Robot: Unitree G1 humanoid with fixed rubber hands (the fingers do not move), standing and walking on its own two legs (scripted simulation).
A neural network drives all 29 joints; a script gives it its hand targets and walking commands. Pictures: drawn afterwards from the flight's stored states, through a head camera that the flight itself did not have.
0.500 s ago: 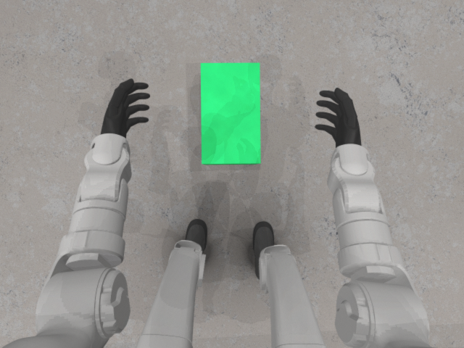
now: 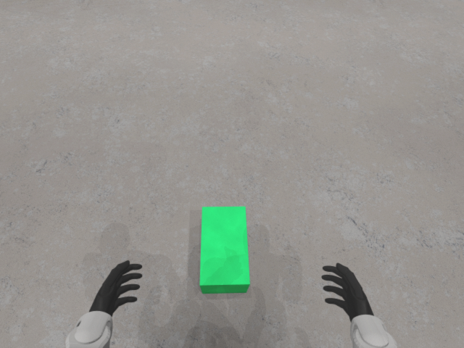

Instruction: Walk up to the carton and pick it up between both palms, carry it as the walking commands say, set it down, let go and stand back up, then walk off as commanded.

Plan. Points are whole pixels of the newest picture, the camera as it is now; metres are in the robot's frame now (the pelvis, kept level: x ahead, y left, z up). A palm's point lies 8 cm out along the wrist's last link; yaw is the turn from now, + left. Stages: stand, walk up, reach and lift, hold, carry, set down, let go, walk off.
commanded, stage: let go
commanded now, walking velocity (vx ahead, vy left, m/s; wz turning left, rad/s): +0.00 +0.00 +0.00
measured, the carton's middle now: (224, 249) +0.49 +0.02 -0.68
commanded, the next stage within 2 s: stand in 0.54 s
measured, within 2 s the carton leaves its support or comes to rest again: neither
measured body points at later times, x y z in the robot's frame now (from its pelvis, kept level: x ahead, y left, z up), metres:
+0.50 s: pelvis +0.01 +0.00 +0.01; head +0.04 +0.00 +0.46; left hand +0.18 +0.23 -0.07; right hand +0.18 -0.23 -0.07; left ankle +0.00 +0.13 -0.73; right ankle +0.00 -0.12 -0.73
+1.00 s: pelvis +0.03 +0.01 +0.01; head +0.03 +0.01 +0.46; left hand +0.16 +0.28 -0.10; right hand +0.14 -0.28 -0.10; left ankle +0.00 +0.13 -0.73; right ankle +0.00 -0.12 -0.73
